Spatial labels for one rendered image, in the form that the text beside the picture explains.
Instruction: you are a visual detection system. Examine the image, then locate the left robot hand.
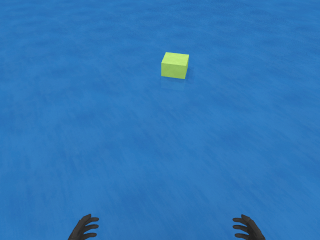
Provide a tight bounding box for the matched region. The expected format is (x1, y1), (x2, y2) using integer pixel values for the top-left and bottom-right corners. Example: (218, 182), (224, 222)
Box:
(68, 214), (99, 240)

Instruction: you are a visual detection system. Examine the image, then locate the carton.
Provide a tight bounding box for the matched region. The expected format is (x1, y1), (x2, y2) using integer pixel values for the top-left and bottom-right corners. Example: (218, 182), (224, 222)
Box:
(161, 52), (189, 79)

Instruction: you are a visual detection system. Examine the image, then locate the right robot hand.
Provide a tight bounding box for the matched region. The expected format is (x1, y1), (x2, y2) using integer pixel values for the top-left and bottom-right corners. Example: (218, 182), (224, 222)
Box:
(232, 214), (266, 240)

